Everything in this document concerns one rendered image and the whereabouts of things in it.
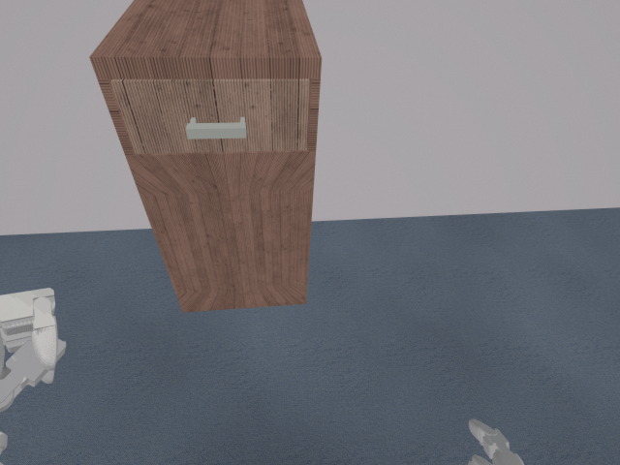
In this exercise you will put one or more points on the left robot hand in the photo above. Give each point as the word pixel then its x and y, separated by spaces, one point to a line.
pixel 29 330

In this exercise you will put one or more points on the handle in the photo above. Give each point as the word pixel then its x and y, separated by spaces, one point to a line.
pixel 216 130

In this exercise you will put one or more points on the drawer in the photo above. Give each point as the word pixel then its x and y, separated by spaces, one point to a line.
pixel 156 113

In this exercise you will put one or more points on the right robot hand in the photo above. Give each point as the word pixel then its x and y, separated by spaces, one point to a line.
pixel 494 444

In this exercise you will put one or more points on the cabinet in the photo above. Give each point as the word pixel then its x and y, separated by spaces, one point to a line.
pixel 233 228

